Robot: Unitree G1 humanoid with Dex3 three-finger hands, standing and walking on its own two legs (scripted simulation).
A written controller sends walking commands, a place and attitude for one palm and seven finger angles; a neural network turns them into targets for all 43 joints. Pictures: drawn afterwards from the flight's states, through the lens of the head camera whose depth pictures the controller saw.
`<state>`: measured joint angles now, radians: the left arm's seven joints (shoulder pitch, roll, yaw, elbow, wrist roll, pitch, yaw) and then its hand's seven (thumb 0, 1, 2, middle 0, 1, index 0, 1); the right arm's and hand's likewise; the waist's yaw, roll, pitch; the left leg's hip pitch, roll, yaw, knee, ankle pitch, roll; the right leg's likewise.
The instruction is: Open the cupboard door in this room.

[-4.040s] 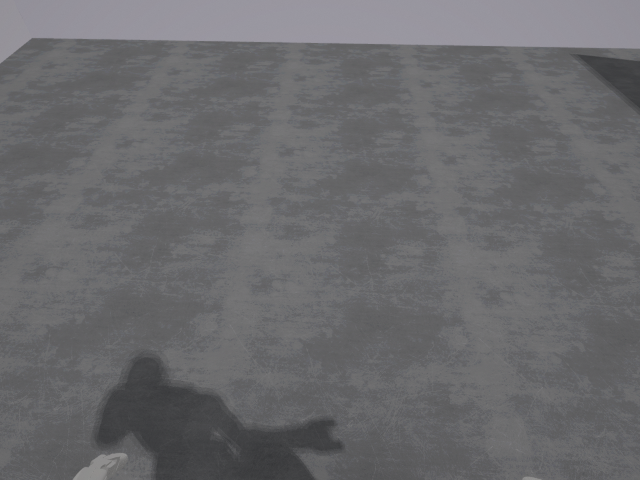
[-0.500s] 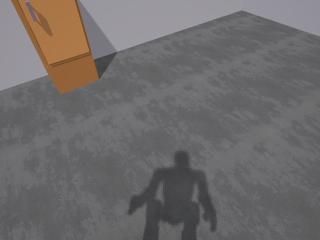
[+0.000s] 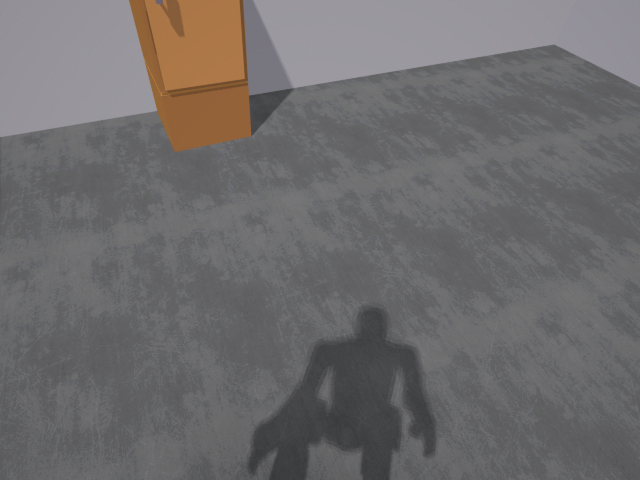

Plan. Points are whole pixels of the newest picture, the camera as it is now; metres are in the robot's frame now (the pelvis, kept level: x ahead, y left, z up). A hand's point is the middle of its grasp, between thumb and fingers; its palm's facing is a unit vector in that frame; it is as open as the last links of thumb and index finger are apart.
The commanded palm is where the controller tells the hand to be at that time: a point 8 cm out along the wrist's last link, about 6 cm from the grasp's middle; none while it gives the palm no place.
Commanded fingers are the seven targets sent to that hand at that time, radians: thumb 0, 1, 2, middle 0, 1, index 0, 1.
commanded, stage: stand and wait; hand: left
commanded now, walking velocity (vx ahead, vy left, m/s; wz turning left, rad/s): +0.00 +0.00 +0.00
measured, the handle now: out of the picture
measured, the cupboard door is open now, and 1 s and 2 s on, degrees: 0 0 0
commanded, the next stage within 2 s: turn or walk to find it in 0.08 s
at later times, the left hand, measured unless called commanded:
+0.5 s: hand out of the picture -0.04 +0.19 -0.16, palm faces +0.21 -0.95 -0.23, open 7.4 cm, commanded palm none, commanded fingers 0.00 0.90 0.90 -0.20 -0.30 -0.20 -0.30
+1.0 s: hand out of the picture +0.05 +0.28 -0.15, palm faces +0.29 -0.94 -0.20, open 7.4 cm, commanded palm none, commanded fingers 0.00 0.90 0.90 -0.20 -0.30 -0.20 -0.30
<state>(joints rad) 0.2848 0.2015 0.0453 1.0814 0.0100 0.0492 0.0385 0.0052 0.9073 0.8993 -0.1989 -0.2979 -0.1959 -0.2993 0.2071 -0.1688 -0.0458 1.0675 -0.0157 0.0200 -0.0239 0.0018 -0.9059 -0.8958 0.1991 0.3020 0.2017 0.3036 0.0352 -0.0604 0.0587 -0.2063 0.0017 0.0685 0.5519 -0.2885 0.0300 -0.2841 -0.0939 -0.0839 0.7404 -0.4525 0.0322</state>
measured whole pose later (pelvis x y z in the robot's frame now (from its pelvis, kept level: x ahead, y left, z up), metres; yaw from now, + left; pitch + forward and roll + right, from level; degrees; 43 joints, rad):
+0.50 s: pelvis -0.06 +0.00 +0.00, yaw +10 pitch -1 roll +0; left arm 0.25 0.16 0.05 1.00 0.03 0.02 0.03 0.00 0.90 0.90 -0.20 -0.30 -0.20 -0.30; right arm 0.23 -0.21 -0.09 1.03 -0.02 0.08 0.02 0.00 -0.91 -0.90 0.20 0.30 0.20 0.30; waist 0.00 0.01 0.05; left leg -0.42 0.02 0.03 0.98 -0.43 -0.04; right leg -0.19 -0.11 -0.17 0.51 -0.28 0.02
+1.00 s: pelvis +0.03 +0.07 +0.01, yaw +17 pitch +0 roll +1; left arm 0.18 0.21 0.06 1.01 0.02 0.01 -0.03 0.01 0.91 0.90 -0.19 -0.30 -0.19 -0.30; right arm 0.45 -0.11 -0.03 1.11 -0.02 -0.05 -0.02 0.00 -0.90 -0.90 0.20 0.30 0.21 0.30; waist -0.04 -0.02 0.02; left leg 0.03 -0.03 0.04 0.28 -0.31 0.03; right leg -0.55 -0.13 -0.08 0.88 -0.22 0.07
